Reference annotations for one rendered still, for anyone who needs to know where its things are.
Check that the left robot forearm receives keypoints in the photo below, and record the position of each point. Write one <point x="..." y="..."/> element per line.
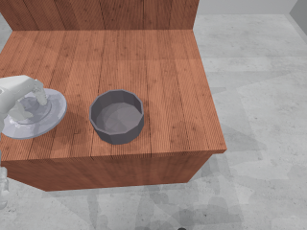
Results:
<point x="7" y="102"/>

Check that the table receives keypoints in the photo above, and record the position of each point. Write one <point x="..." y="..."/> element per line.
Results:
<point x="83" y="48"/>

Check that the lid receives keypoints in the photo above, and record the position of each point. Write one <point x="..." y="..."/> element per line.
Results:
<point x="45" y="118"/>

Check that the left robot hand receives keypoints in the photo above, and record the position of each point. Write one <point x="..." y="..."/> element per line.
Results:
<point x="21" y="86"/>

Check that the knob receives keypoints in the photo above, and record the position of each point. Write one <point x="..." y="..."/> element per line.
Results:
<point x="30" y="103"/>

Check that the pot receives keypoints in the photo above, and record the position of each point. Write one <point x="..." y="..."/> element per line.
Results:
<point x="117" y="116"/>

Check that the robot left upper arm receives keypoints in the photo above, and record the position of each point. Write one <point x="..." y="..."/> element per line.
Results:
<point x="4" y="188"/>

